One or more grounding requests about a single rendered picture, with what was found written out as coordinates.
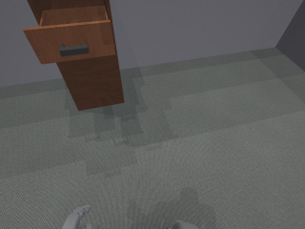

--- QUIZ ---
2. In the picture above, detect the drawer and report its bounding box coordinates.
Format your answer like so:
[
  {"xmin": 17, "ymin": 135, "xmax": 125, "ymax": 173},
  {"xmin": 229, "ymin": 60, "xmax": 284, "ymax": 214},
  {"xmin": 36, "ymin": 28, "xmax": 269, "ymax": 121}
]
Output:
[{"xmin": 23, "ymin": 6, "xmax": 115, "ymax": 65}]

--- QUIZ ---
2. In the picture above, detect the robot left hand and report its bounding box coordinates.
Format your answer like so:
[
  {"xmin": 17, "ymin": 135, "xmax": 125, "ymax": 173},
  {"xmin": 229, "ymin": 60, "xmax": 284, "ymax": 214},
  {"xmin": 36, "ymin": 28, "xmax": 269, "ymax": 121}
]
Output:
[{"xmin": 61, "ymin": 205, "xmax": 93, "ymax": 229}]

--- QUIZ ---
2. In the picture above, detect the handle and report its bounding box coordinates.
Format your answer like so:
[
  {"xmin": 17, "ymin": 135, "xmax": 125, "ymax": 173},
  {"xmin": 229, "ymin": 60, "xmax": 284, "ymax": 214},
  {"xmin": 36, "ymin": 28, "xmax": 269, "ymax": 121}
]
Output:
[{"xmin": 59, "ymin": 41, "xmax": 90, "ymax": 57}]

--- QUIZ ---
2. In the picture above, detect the cabinet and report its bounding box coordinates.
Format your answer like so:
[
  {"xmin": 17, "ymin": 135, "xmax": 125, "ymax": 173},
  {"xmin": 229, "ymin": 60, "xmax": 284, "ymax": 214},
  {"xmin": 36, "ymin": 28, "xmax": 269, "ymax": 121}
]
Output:
[{"xmin": 27, "ymin": 0, "xmax": 125, "ymax": 111}]

